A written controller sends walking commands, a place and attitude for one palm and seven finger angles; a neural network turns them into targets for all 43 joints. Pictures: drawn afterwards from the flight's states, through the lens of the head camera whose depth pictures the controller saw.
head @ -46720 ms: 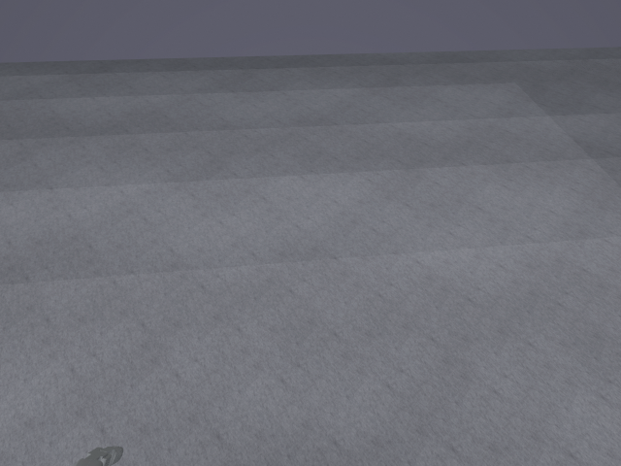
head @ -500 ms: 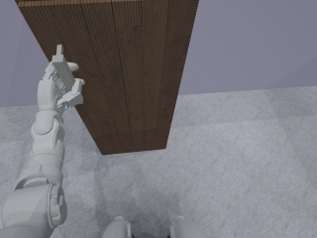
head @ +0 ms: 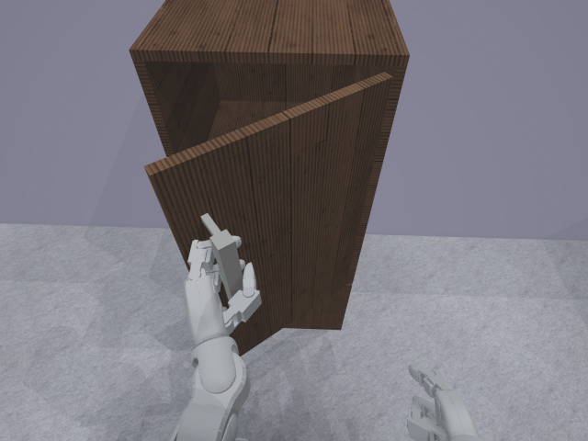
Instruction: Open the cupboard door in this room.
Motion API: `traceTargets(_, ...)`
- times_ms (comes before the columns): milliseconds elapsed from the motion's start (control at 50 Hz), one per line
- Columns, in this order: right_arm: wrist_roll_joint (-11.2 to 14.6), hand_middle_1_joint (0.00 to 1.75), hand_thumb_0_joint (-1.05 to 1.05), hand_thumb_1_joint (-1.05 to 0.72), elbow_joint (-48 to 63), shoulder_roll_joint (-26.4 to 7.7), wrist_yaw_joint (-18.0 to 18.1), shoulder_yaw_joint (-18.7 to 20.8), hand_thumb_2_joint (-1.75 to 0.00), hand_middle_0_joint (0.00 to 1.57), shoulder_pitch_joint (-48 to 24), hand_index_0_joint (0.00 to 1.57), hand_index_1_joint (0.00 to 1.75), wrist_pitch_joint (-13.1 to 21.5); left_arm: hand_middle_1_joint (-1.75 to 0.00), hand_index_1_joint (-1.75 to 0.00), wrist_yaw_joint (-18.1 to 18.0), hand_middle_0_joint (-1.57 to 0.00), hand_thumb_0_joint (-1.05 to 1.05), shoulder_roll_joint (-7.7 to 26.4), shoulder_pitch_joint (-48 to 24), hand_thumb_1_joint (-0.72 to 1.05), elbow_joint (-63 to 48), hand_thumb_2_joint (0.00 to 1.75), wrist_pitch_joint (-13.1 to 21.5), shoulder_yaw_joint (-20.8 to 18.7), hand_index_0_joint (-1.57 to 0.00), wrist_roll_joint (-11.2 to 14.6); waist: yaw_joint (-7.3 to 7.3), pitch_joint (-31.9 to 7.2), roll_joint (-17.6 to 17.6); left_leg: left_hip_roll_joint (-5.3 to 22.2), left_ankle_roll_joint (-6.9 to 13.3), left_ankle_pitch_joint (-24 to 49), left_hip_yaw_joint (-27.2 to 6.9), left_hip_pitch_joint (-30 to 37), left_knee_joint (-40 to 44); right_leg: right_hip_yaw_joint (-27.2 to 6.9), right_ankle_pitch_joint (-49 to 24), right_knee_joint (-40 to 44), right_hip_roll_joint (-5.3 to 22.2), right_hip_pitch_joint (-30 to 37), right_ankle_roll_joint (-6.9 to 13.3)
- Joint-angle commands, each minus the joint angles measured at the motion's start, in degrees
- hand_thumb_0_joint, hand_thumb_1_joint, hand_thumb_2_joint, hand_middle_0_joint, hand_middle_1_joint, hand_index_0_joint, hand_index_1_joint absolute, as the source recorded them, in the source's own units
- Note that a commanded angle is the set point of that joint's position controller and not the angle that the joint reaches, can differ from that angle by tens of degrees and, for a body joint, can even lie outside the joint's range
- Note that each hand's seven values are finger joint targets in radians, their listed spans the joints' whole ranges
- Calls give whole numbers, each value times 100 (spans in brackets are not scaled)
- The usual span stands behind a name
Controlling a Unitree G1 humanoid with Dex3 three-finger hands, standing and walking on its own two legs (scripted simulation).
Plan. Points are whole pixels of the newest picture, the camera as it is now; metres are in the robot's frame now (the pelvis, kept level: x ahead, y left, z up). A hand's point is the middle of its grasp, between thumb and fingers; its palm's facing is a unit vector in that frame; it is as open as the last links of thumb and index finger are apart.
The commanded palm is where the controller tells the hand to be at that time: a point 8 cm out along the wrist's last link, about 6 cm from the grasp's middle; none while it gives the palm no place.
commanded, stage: pull the door open along its arc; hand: left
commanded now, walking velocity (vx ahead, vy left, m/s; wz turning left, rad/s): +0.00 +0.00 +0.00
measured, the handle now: (224, 263) +0.35 +0.12 +0.05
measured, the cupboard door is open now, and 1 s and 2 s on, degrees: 37 44 46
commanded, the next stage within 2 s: open thumb and fingers to let go in 0.14 s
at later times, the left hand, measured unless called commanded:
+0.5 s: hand (267, 313) +0.27 +0.05 +0.05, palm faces +0.41 -0.91 -0.03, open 7.7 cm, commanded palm +0.22 +0.09 +0.05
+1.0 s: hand (267, 315) +0.27 +0.05 +0.05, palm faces +0.35 -0.94 -0.02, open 14.9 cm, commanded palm +0.23 +0.09 +0.05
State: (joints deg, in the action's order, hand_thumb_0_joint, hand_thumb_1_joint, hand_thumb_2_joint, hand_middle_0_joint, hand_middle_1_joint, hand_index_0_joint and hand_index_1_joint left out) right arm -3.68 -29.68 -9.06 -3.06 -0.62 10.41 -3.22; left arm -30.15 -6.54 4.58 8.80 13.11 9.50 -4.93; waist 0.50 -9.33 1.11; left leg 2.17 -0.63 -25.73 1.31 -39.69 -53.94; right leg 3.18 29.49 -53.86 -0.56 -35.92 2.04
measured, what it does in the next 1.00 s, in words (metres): stands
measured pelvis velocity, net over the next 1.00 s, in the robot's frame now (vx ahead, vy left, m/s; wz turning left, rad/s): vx -0.02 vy -0.02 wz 0.04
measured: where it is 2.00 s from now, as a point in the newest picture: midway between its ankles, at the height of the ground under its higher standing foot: outside the picture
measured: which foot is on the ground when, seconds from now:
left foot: down 0.00-1.00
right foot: down 0.00-1.00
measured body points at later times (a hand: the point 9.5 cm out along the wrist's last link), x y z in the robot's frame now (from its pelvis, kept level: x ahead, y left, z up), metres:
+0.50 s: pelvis -0.01 -0.04 +0.00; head +0.02 -0.07 +0.44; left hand +0.25 +0.10 +0.06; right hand +0.17 -0.26 -0.11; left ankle +0.01 +0.13 -0.68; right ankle -0.03 -0.10 -0.69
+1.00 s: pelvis -0.02 -0.02 -0.01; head +0.01 -0.03 +0.44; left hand +0.25 +0.10 +0.05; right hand +0.16 -0.23 -0.11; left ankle +0.01 +0.13 -0.69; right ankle -0.03 -0.10 -0.69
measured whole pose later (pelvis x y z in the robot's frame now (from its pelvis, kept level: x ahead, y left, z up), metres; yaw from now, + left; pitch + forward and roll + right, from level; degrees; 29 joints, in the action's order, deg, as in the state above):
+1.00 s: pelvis -0.02 -0.02 -0.01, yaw +2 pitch +11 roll +0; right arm -3.8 -32.6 -10.2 -1.0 -0.1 11.8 1.6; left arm -32.7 -5.5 4.7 10.0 14.3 13.8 -5.3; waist 0.7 -8.5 2.1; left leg 1.5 -2.1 -24.4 -1.1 -42.7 -56.2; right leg 5.4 29.9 -57.6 -0.1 -38.7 3.6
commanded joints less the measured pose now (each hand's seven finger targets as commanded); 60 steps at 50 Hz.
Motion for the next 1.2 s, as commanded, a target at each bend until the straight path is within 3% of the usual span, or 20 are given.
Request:
traceTargets(0, 44, 30, 0, -90, 938, -556, 115, 165, -90, 20, -283, 20, 30, 235, -135, -135, -61, -40, 0, -331, 1001, 90, -1952, 90, 196, 370, -40, -73, -104, -1006, -353, -203, 70, 2065, -56, 1066, 559, -36, -3215, 864, -8, 1008, -63)
traceTargets(40, 53, 30, 0, -90, 988, -514, 96, 112, -90, 20, -392, 20, 30, 266, -135, -135, -20, -40, 0, -419, 1566, 90, -2163, 90, 89, 438, -40, 2, -175, -983, -321, -236, 53, 2022, -65, 1043, 536, -29, -3381, 876, 11, 1102, -85)
traceTargets(60, 65, 30, 0, -90, 1001, -509, 93, 86, -90, 20, -400, 20, 30, 280, -135, -135, -3, -40, 0, -478, 1750, 90, -2101, 90, 0, 472, -40, 17, -156, -810, -466, -245, 52, 1939, -89, 966, 534, -42, -3434, 945, 24, 1114, -108)
traceTargets(100, 50, 30, 0, -90, 962, -500, 81, 65, -90, 20, -519, 20, 30, 319, -135, -135, -56, -40, 0, -666, 1378, 90, -2217, 90, -73, 649, -40, 2, -47, -792, -288, -269, 53, 1866, -108, 959, 407, -82, -3515, 888, 65, 915, -149)
traceTargets(140, 40, 30, 0, -90, 943, -515, 75, 55, -90, 20, -511, 20, 30, 377, -135, -135, -82, -40, 0, -795, 1126, 90, -2096, 90, -133, 836, -40, -52, 52, -670, -357, -282, 50, 1719, -159, 890, 349, -97, -3427, 901, 107, 767, -182)
traceTargets(200, -16, 30, 0, -90, 804, -546, 149, 83, -90, 20, -479, 20, 30, 434, -135, -135, -233, -40, 0, -550, 399, 90, -1836, 90, -111, 527, -40, -101, 101, -680, -482, -318, 45, 1474, -208, 707, 226, -245, -3237, 930, 190, 570, -242)
traceTargets(220, -40, 30, 0, -90, 706, -556, 196, 84, -90, 20, -466, 20, 30, 450, -135, -135, -326, -40, 0, -357, -227, 90, -1763, 90, -56, 312, -40, -94, 167, -680, -565, -338, 50, 1355, -220, 602, 157, -342, -3153, 957, 247, 465, -289)
traceTargets(280, -38, 30, 0, -90, 718, -536, 240, 132, -90, 20, -426, 20, 30, 492, -133, -133, -253, -38, 0, -402, 121, 69, -1600, 81, 5, 342, -38, -61, 38, -1003, -659, -376, 48, 1349, -204, 557, 188, -508, -3406, 1018, 337, 804, -323)
traceTargets(320, -27, 30, 0, -90, 683, -562, 267, 147, -90, 20, -336, 20, 30, 495, -131, -131, -175, -38, 0, -325, -38, 55, -1602, 75, 69, 301, -38, 7, 79, -981, -822, -385, 43, 1293, -224, 448, 187, -659, -3519, 1100, 420, 938, -378)
traceTargets(400, -28, 30, 0, -90, 609, -608, 287, 185, -90, 20, -317, 20, 30, 518, -128, -128, -52, -35, 0, -236, -413, 27, -1538, 63, 251, 325, -35, -24, 144, -967, -826, -359, 68, 1184, -271, 333, 172, -832, -3304, 1148, 489, 890, -397)
traceTargets(620, -16, 30, 0, -90, 557, -625, 293, 258, -90, 20, -267, 20, 30, 659, -120, -120, 9, -30, 0, -72, -484, -50, -1422, 30, 649, 173, -30, -2, 78, -1077, -831, -337, 83, 979, -287, 153, 136, -949, -2662, 1170, 508, 822, -363)
traceTargets(680, -15, 30, 0, -90, 541, -637, 298, 264, -90, 20, -284, 20, 30, 687, -115, -115, -47, -29, 0, -119, -645, -50, -1319, 30, 648, 210, -29, -29, 113, -1002, -886, -326, 104, 920, -272, 200, 142, -826, -2299, 1170, 449, 623, -323)
traceTargets(740, -10, 30, 0, -90, 543, -632, 281, 259, -90, 20, -286, 20, 30, 721, -100, -100, -131, -27, 0, -291, -852, -50, -1312, 30, 656, 364, -27, -84, 132, -1006, -655, -324, 112, 891, -256, 317, 160, -681, -1967, 1117, 375, 417, -256)
traceTargets(820, -6, 30, 0, -90, 571, -631, 272, 254, -90, 20, -277, 20, 30, 769, -80, -80, -228, -23, 0, -425, -1027, -50, -1261, 30, 610, 506, -23, -141, 154, -1072, -620, -304, 133, 977, -240, 465, 171, -432, -1910, 967, 252, 254, -195)
traceTargets(980, -8, 30, 0, -90, 635, -618, 233, 229, -90, 20, -313, 20, 30, 767, -40, -40, -378, -17, 0, -563, -1153, -50, -1190, 30, 424, 587, -17, -170, 66, -1203, -421, -279, 125, 1149, -230, 634, 237, -183, -1773, 816, 110, 198, -87)
traceTargets(1020, 8, 30, 0, -90, 626, -604, 237, 205, -90, 20, -358, 20, 30, 742, -30, -30, -410, -15, 0, -561, -1204, -50, -1139, 30, 374, 548, -15, -133, 73, -1097, -494, -279, 118, 1115, -238, 641, 251, -145, -1680, 834, 83, 154, -78)
traceTargets(1080, 3, 30, 0, -90, 621, -599, 231, 179, -90, 20, -450, 20, 30, 707, -30, -30, -460, -15, 0, -581, -1232, -50, -1026, 30, 284, 492, -15, -101, 12, -1000, -383, -276, 108, 1053, -240, 634, 301, -92, -1468, 837, 54, 99, -48)
traceTargets(1140, -1, 30, 0, -90, 617, -583, 219, 167, -90, 20, -481, 20, 30, 683, -30, -30, -509, -15, 0, -661, -1426, -50, -1075, 30, 237, 536, -15, -102, 43, -1058, -354, -277, 104, 1062, -233, 686, 285, -71, -1440, 822, 37, 66, -44)
traceTargets(1160, 45, 30, 0, -90, 456, -831, 161, 146, -90, 20, -104, 20, 30, 649, -30, -30, 727, -15, 0, 14, -1463, -50, -1069, 30, 525, 1726, -15, -672, 599, -567, -736, -316, 236, 1121, -280, 580, 199, -266, -1920, 725, 82, -254, -83)
traceTargets(1180, 98, 30, 0, -90, 631, -809, 193, 232, -90, 20, -56, 20, 30, 636, -30, -30, 1411, -15, 0, 530, -1678, -50, -1562, 30, 813, 1179, -15, -436, 363, -1147, -349, -317, 252, 1238, -250, 683, 147, -318, -2167, 621, 117, 8, -33)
